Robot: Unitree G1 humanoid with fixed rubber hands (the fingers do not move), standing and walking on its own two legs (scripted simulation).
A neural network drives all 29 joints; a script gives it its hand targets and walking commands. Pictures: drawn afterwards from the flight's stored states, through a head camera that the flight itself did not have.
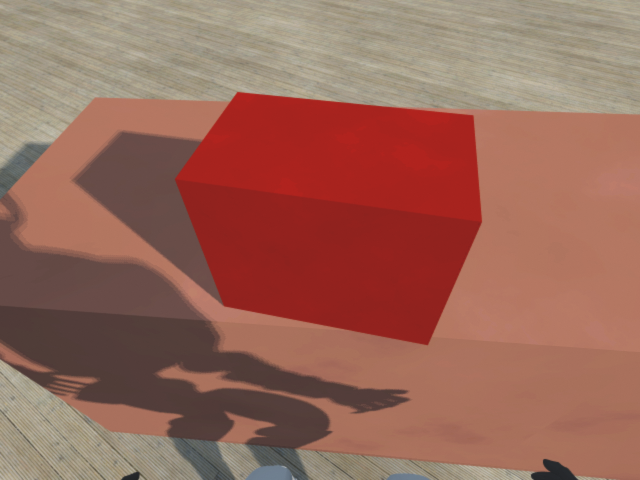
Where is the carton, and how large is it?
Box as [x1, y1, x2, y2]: [175, 92, 481, 344]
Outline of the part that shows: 237,92 175,178 223,304 225,306 427,344 481,222 473,116 464,114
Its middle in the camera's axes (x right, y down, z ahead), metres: +0.02 -0.02 +0.51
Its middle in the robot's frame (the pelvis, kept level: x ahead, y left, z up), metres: +0.40 +0.00 +0.10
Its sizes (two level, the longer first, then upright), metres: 0.296 0.178 0.243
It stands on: a pedestal, 0.72 m high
